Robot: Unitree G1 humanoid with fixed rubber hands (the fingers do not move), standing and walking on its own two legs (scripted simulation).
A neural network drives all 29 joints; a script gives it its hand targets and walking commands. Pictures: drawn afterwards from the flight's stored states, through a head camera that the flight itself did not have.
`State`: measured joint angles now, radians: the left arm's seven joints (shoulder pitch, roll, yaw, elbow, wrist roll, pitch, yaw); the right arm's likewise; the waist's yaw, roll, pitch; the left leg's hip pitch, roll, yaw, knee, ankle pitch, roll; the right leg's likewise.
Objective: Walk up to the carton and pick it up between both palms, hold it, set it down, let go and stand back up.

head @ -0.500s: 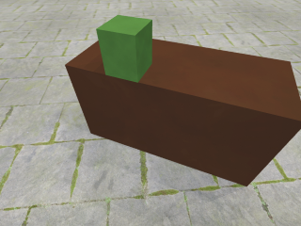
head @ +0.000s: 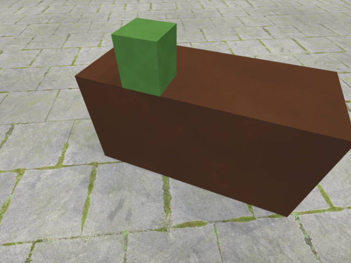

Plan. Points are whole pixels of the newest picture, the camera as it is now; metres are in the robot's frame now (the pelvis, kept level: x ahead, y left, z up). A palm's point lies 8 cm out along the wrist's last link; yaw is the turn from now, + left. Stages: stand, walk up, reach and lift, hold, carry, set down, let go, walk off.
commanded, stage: stand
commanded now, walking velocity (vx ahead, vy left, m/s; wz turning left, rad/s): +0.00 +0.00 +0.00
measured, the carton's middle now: (148, 57) +0.99 +0.12 +0.02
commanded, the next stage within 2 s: none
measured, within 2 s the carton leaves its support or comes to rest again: neither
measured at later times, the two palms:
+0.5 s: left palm out of the picture +0.05 +0.26 -0.12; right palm out of the picture +0.04 -0.26 -0.11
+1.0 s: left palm out of the picture +0.03 +0.26 -0.12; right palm out of the picture +0.03 -0.25 -0.12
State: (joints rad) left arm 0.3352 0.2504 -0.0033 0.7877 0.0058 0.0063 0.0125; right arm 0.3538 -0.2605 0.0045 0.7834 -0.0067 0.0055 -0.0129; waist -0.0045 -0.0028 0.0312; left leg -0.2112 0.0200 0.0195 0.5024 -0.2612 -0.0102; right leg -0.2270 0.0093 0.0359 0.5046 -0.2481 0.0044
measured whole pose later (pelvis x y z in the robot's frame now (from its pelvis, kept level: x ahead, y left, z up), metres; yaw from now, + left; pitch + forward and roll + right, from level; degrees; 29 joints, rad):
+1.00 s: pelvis +0.00 +0.00 +0.00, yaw +0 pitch -2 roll +0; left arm 0.34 0.25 0.01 0.86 0.00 0.00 0.02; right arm 0.36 -0.25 0.00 0.85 -0.01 0.00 -0.02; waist 0.00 0.00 0.03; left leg -0.20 0.02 0.02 0.47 -0.24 -0.01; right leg -0.21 0.00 0.04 0.47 -0.23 0.01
